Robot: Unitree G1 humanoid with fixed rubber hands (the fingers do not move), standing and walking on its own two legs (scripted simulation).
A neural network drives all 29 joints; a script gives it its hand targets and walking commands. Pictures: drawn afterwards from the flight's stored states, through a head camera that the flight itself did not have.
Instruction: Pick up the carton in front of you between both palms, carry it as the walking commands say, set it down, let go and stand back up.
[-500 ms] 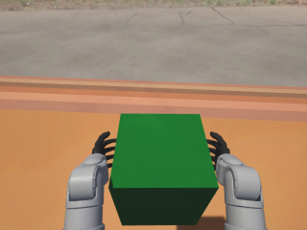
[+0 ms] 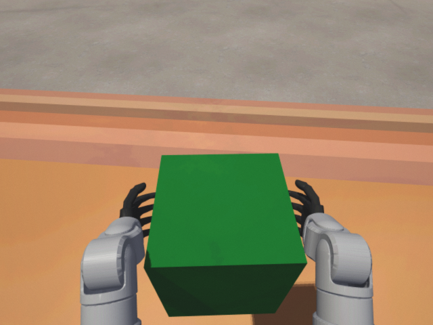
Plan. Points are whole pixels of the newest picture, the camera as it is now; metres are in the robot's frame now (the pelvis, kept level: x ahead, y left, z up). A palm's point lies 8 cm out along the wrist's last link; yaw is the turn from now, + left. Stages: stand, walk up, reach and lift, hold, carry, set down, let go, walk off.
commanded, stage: carry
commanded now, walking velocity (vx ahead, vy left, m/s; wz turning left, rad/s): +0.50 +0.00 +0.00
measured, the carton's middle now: (221, 238) +0.27 +0.01 +0.00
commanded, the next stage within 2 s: none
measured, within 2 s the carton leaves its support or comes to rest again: neither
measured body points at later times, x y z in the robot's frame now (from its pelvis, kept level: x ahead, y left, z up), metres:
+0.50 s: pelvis +0.34 +0.04 +0.00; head +0.37 +0.05 +0.45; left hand +0.63 +0.16 +0.04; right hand +0.60 -0.14 +0.04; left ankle +0.37 +0.10 -0.74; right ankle +0.26 -0.09 -0.65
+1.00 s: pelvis +0.67 -0.03 -0.01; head +0.71 -0.05 +0.44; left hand +1.01 +0.12 +0.08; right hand +1.02 -0.19 +0.08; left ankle +0.62 +0.09 -0.64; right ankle +0.70 -0.09 -0.74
